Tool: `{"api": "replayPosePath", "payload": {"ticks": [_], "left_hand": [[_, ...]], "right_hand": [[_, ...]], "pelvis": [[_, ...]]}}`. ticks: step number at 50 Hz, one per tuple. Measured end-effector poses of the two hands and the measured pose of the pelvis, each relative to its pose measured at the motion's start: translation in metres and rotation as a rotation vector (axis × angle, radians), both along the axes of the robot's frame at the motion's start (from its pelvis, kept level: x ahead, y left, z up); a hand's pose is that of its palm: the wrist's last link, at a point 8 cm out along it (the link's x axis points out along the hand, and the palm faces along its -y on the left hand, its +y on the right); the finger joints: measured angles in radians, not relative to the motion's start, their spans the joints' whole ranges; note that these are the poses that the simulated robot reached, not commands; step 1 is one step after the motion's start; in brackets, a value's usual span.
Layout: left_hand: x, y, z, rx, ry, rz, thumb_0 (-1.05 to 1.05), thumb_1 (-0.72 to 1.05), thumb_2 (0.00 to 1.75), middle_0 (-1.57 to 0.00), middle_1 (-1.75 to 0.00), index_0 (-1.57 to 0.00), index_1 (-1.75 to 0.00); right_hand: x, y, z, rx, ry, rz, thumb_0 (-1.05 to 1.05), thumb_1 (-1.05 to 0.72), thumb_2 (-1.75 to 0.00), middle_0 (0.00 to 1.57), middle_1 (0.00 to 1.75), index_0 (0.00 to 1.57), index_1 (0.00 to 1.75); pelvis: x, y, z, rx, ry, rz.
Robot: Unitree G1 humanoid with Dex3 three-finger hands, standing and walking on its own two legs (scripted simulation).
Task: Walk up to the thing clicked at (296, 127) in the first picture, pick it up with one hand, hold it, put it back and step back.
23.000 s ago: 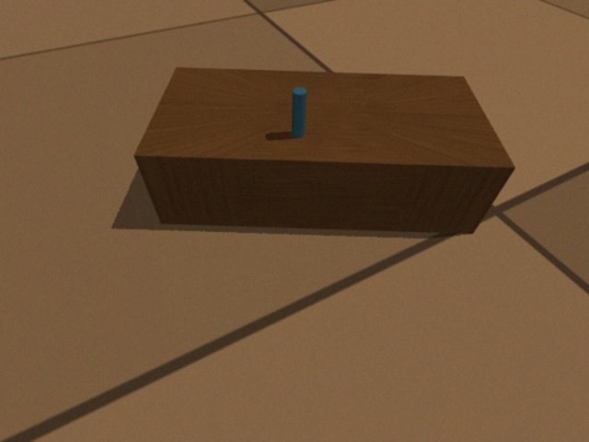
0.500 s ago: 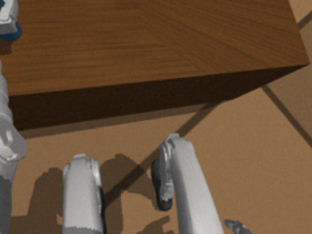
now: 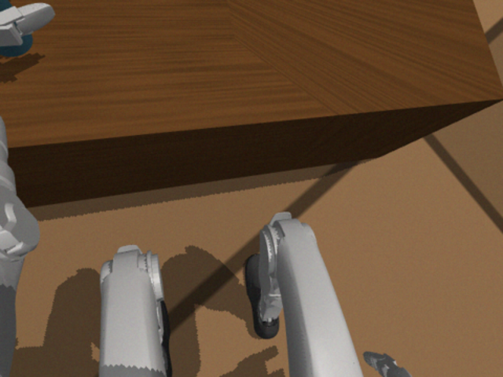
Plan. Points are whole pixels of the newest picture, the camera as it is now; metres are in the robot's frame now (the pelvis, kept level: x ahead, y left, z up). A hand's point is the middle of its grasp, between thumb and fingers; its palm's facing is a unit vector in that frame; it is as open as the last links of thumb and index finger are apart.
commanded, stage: withdraw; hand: left
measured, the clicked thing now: out of the picture +0.60 +0.23 +0.05
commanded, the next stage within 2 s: rise in 0.44 s
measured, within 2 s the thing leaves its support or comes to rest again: neither
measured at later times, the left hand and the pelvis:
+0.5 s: hand out of the picture +0.59 +0.27 +0.13, palm faces +0.29 -0.95 -0.06, open 17.3 cm; pelvis +0.00 +0.00 +0.06, yaw +0 degrees
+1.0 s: hand out of the picture +0.54 +0.36 +0.23, palm faces +0.39 -0.83 -0.39, open 17.0 cm; pelvis +0.04 +0.01 +0.22, yaw +0 degrees
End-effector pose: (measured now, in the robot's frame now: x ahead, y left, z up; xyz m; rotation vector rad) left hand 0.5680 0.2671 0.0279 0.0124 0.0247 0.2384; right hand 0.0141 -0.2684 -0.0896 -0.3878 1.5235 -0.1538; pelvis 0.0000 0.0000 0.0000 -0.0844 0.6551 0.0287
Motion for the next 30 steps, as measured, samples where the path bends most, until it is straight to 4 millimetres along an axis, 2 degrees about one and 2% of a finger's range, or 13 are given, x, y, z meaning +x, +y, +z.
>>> {"api": "replayPosePath", "payload": {"ticks": [9, 14, 17, 21, 26, 30], "left_hand": [[0.0, 0.001, 0.0, 0.008, -0.005, -0.002, -0.01, -0.33, 0.26, -0.48, -0.38, -0.47, -0.38], [-0.001, 0.011, 0.013, 0.019, -0.02, 0.013, -0.01, -0.46, 0.16, -0.28, -0.23, -0.28, -0.24], [-0.003, 0.022, 0.032, 0.033, -0.027, 0.031, -0.01, -0.51, 0.12, -0.2, -0.17, -0.19, -0.18], [-0.006, 0.037, 0.069, 0.05, -0.031, 0.047, -0.01, -0.54, 0.1, -0.13, -0.12, -0.12, -0.13], [-0.01, 0.055, 0.115, 0.044, 0.007, 0.057, -0.02, -0.55, 0.09, -0.07, -0.09, -0.07, -0.1], [-0.014, 0.062, 0.14, 0.073, 0.058, 0.029, -0.01, -0.55, 0.08, -0.05, -0.08, -0.05, -0.09]], "right_hand": [[0.002, -0.001, -0.002, -0.002, 0.0, 0.004, 0.0, -0.92, -0.9, 0.2, 0.3, 0.21, 0.3], [0.002, 0.001, 0.0, -0.001, -0.004, -0.017, 0.0, -0.92, -0.9, 0.2, 0.3, 0.21, 0.3], [0.003, 0.004, 0.006, 0.005, -0.009, -0.035, 0.0, -0.92, -0.9, 0.2, 0.3, 0.21, 0.3], [0.006, 0.009, 0.023, 0.013, -0.025, -0.059, 0.0, -0.92, -0.9, 0.2, 0.3, 0.21, 0.3], [0.013, 0.013, 0.057, 0.012, -0.063, -0.07, 0.0, -0.91, -0.9, 0.2, 0.3, 0.21, 0.3], [0.017, 0.011, 0.086, -0.003, -0.085, -0.063, 0.0, -0.9, -0.9, 0.21, 0.3, 0.21, 0.3]], "pelvis": [[0.0, 0.0, -0.001, 0.0, 0.001, 0.0], [0.0, 0.0, 0.003, 0.0, -0.004, -0.002], [0.001, 0.0, 0.012, 0.002, -0.008, -0.002], [0.002, 0.001, 0.033, 0.003, -0.018, -0.004], [0.005, 0.002, 0.068, 0.001, -0.04, -0.008], [0.01, 0.004, 0.094, -0.001, -0.059, -0.01]]}}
